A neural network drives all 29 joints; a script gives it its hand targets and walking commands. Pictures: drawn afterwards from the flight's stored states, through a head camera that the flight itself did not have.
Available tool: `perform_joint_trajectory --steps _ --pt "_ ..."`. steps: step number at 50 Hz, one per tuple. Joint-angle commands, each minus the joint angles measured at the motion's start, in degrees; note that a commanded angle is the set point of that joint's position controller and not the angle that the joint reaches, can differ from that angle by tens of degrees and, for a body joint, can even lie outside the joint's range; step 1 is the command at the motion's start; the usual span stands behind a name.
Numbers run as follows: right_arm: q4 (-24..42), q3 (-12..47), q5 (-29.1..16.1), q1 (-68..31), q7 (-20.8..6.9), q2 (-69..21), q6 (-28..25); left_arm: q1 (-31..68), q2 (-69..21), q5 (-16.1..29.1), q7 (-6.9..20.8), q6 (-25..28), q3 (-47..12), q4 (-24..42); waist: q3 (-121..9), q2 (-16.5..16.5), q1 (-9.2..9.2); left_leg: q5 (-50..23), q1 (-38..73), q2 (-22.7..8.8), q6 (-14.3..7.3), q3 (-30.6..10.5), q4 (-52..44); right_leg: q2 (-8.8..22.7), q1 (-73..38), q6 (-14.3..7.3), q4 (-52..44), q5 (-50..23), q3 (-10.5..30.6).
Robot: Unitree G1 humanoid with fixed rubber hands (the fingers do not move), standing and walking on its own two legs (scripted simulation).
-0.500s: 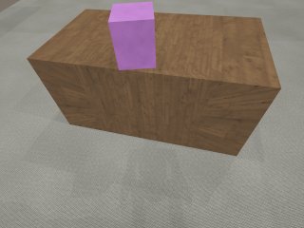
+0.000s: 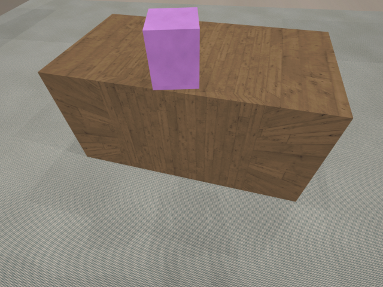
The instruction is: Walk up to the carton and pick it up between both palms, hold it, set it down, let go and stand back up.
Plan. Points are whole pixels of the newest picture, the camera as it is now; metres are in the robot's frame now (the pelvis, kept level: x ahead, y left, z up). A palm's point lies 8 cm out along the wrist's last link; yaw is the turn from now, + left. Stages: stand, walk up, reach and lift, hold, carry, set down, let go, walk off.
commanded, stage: stand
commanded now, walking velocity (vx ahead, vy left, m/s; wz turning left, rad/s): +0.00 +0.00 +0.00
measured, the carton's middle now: (174, 49) +0.99 +0.08 +0.01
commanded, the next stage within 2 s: walk up in 0.76 s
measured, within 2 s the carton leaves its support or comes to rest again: neither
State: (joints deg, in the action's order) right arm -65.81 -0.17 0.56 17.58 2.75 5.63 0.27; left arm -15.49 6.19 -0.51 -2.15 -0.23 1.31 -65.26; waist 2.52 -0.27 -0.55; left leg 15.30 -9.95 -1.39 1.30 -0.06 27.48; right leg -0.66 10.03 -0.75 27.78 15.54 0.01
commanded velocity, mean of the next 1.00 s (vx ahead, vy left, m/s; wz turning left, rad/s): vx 0.00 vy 0.00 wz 0.00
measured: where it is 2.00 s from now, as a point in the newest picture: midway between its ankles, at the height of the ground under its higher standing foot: (170, 272)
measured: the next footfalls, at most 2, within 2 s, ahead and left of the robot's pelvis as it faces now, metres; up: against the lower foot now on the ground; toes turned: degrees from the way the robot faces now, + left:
left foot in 1.18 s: +0.10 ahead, +0.19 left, +0.00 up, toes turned +0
right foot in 1.46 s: +0.23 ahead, -0.08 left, +0.00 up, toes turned -12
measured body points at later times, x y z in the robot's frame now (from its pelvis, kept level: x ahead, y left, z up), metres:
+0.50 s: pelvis +0.00 +0.00 +0.00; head +0.01 +0.01 +0.45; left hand -0.02 +0.20 -0.17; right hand -0.03 -0.19 -0.16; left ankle +0.00 +0.13 -0.74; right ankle +0.00 -0.11 -0.74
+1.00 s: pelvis +0.00 +0.01 +0.00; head +0.01 +0.00 +0.45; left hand -0.01 +0.22 -0.16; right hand -0.02 -0.20 -0.17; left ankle -0.01 +0.13 -0.73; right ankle +0.00 -0.11 -0.74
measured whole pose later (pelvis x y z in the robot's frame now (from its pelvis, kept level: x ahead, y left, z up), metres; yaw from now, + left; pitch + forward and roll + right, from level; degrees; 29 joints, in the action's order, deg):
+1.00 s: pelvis +0.00 +0.01 +0.00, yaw +0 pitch -2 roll +0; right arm -62.2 -3.1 2.6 19.0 0.8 6.0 0.4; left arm -19.3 5.5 -2.1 -1.3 0.7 3.1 -61.5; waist 3.3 1.1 -0.6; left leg 24.9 -12.5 -1.5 -0.4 0.5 35.1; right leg -0.8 10.0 -1.1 28.4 16.4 0.6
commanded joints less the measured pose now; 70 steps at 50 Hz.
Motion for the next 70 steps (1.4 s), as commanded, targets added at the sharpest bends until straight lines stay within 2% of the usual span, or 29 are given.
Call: perform_joint_trajectory --steps 1,11,12,19,21,24,25,31,34,35,37,39,41,47,48,50,52,55,57,58,59,60,61,62,63,66,67,68,70 --pt "1.9 -0.6 0.4 3.9 0.2 4.8 -0.7 -3.9 4.8 0.2 -0.8 0.4 0.5 1.1 6.4 0.2 0.95 -4.5 -3.7 -3.6 -2.6 -4.3 -5.9 3.9 5.9 -1.8 -7.9 -3.7 4.8" --pt "0.6 -1.2 0.0 6.0 0.0 3.7 -0.4 -2.4 6.2 -0.5 -0.6 0.6 1.1 0.4 3.5 -2.6 1.61 -6.6 0.7 -2.7 -1.6 -2.3 -6.2 5.2 6.9 -1.8 -10.4 0.1 6.5" --pt "1.1 -0.8 0.5 5.4 -0.1 2.8 -0.7 -2.1 7.0 -0.4 -0.6 0.6 1.8 1.5 2.3 1.8 1.33 -7.7 -1.4 -3.3 -1.5 -2.8 -5.2 4.4 3.4 -1.6 -8.8 -3.1 5.4" --pt "0.3 -1.6 1.1 5.6 0.0 5.2 -0.8 -7.0 4.3 0.1 -0.6 0.9 0.8 -0.8 5.0 2.8 0.16 -6.5 -3.0 -3.7 -1.9 -2.5 -6.0 4.9 3.2 -1.5 -7.2 -5.8 5.7" --pt "0.6 -0.4 0.5 7.1 -0.1 1.2 -0.8 -4.6 5.1 -0.6 -0.5 0.4 1.6 -0.7 3.7 -1.1 0.11 -8.4 -3.1 -3.1 -2.0 -2.7 -6.1 4.7 1.2 -1.3 -7.5 -5.4 4.6" --pt "0.7 -1.2 0.2 5.1 0.0 4.7 -1.0 -5.2 3.4 -0.3 -0.5 0.5 0.4 -1.0 4.5 3.0 0.58 -6.4 -2.9 -3.3 -2.5 -3.6 -6.5 4.7 2.8 -1.1 -6.9 -7.9 4.4" --pt "1.0 -0.7 0.0 7.0 -0.2 3.2 -0.5 -3.1 1.7 0.3 -0.4 0.6 0.0 1.1 5.0 -0.3 1.65 -8.7 -2.1 -3.7 -2.6 -3.3 -6.1 5.2 4.3 -1.5 -7.1 -7.0 4.5" --pt "0.2 -1.0 0.2 5.4 -0.1 4.9 -0.8 -4.7 1.6 0.4 -0.3 0.8 -0.2 -0.2 5.9 2.3 0.12 -7.7 -2.5 -4.2 -2.6 -3.3 -6.2 4.9 3.0 -1.0 -7.8 -7.5 4.8" --pt "-0.4 -0.9 0.9 8.0 0.0 4.0 -0.7 -6.8 4.7 -0.4 -0.8 0.8 0.9 -1.4 2.7 -3.3 0.99 -8.8 0.3 -3.9 -2.6 -3.5 -6.5 5.0 2.9 -1.2 -6.8 -8.0 4.8" --pt "0.8 -0.6 0.3 5.8 0.1 3.1 -0.7 -7.6 1.9 0.2 -0.5 0.5 0.3 -0.8 5.0 -0.2 -0.94 -10.2 -1.2 -3.6 -1.9 -1.9 -6.3 5.1 2.4 -1.5 -6.9 -7.8 5.5" --pt "1.0 -0.7 0.2 5.4 0.1 3.0 -1.0 -5.4 3.2 0.0 -0.5 1.0 0.3 -0.2 6.1 4.1 -0.14 -8.3 -3.6 -3.0 -2.0 -2.1 -6.5 5.3 2.0 -1.9 -6.5 -9.9 5.2" --pt "0.2 -0.2 0.7 7.0 0.2 1.3 -0.5 -7.7 7.1 -0.5 -0.9 0.4 1.8 -1.5 4.3 -2.2 0.87 -9.4 0.4 -4.0 -1.9 -3.5 -6.9 4.0 4.6 -0.3 -6.5 -5.4 3.4" --pt "0.5 -1.4 -0.6 5.6 -0.2 4.5 -0.5 -4.1 3.6 -0.2 -0.5 0.8 0.0 0.1 4.5 -2.5 1.8 -9.4 1.6 -3.2 -1.8 -3.2 -6.2 4.3 6.1 -0.9 -9.2 -5.4 4.3" --pt "0.3 -0.6 0.8 3.5 -0.3 3.6 -1.3 -8.9 3.8 0.1 -0.3 0.3 0.8 -0.5 4.2 3.7 -1.11 -8.8 -2.1 -3.5 -1.3 -2.8 -5.9 5.3 0.9 -1.8 -7.5 -7.2 5.6" --pt "11.2 -7.8 2.4 0.3 -0.9 17.4 -2.0 -13.7 17.2 -2.4 -0.1 1.9 5.6 8.2 2.1 1.2 -2.51 17.3 -7.5 -0.5 -2.6 2.9 4.6 7.4 -3.7 -6.0 -9.8 22.5 14.4" --pt "15.8 -7.8 3.7 -4.0 -2.1 15.0 -2.1 -12.0 22.2 -2.8 -0.4 2.4 8.2 9.4 9.3 -10.4 -4.19 16.7 -24.5 0.6 -2.3 1.2 21.0 19.6 -2.9 -14.3 -18.6 36.3 33.8" --pt "22.3 -9.4 4.3 -5.7 -3.0 14.7 -2.1 -11.6 22.4 -3.5 -1.4 4.0 8.5 14.4 13.0 -4.3 -3.14 18.0 -29.5 -5.9 -2.5 -9.0 30.7 25.1 1.9 -17.9 -19.1 33.9 40.5" --pt "24.0 -9.9 3.3 1.3 -4.7 15.7 -3.2 -5.1 21.8 -4.5 -0.7 5.2 7.5 19.3 7.2 -10.5 0.59 14.5 -24.5 -5.1 -1.7 -4.7 20.0 15.8 -0.3 -13.6 -13.7 23.4 25.0" --pt "25.3 -9.6 3.0 6.7 -5.5 13.8 -2.7 -4.1 19.2 -3.5 0.0 4.2 6.5 21.3 4.6 -9.9 3.2 12.6 -4.5 -0.1 -2.5 2.1 12.2 10.7 14.2 -11.3 -9.6 24.2 14.5" --pt "23.1 -9.5 2.0 15.7 -5.4 13.3 -2.1 -0.8 20.3 -3.6 0.1 3.7 7.0 23.3 3.5 -11.4 8.2 5.4 9.3 0.9 -3.3 5.1 8.4 8.4 21.3 -9.8 -3.6 25.0 10.6" --pt "21.3 -11.1 2.9 24.1 -5.2 16.2 -1.6 1.2 19.1 -4.0 0.1 3.2 6.5 23.7 1.9 -5.3 12.92 3.4 22.7 2.0 -3.8 5.2 10.8 4.5 33.9 -6.9 4.9 26.3 9.1" --pt "21.2 -11.4 2.6 27.4 -4.7 19.2 -1.7 -2.7 15.1 -2.8 0.1 2.7 5.0 25.5 0.1 7.7 12.35 12.4 24.9 -0.9 -5.4 -0.6 2.4 0.2 37.5 -5.8 18.7 28.3 4.8" --pt "23.6 -10.8 3.6 25.5 -4.3 23.1 -2.2 -1.4 11.3 -1.2 0.6 2.8 3.5 29.5 3.2 20.8 11.31 34.9 15.5 -18.6 -11.9 -29.3 -9.4 -4.5 43.5 -3.2 36.9 27.0 2.0" --pt "28.2 -11.3 3.1 15.4 -3.6 27.2 -2.3 1.1 14.9 -1.9 0.6 2.0 4.8 32.5 11.1 12.7 8.09 47.3 3.6 -28.5 -19.5 -46.2 -20.7 1.7 45.0 -3.1 44.1 20.1 8.8" --pt "32.6 -11.8 2.8 9.6 -2.5 30.2 -3.1 0.0 19.7 -1.9 1.4 1.8 5.6 34.9 12.9 5.6 5.16 46.4 -0.2 -27.4 -19.2 -45.7 -22.2 2.9 42.0 -2.1 47.4 15.3 9.1" --pt "36.3 -11.1 2.7 3.5 -2.2 28.5 -4.1 -7.6 23.3 -2.2 2.2 2.5 6.9 31.8 12.9 6.8 0.77 29.6 -4.4 -20.5 -15.7 -24.2 -15.0 6.7 33.2 0.5 38.4 9.5 4.7" --pt "36.9 -10.6 2.2 3.8 -2.2 28.9 -4.2 -5.2 24.4 -1.9 2.6 2.7 6.7 32.9 11.8 5.3 2.73 23.7 -9.1 -19.9 -15.7 -18.1 -13.8 7.0 27.5 -0.3 34.9 10.9 4.3" --pt "36.4 -10.5 2.6 4.7 -2.3 29.4 -4.6 -7.9 22.8 -0.9 2.9 2.6 6.4 32.7 10.8 7.8 0.38 18.9 -11.2 -19.5 -16.0 -16.6 -12.2 6.9 25.1 -0.9 32.8 8.9 3.7" --pt "37.4 -9.5 2.8 1.0 -2.3 29.4 -4.6 -6.2 24.4 -0.2 3.5 2.6 6.1 35.9 10.2 11.0 0.91 11.2 -11.8 -17.5 -13.7 -7.8 -7.0 5.9 16.2 -1.3 21.6 7.1 2.1"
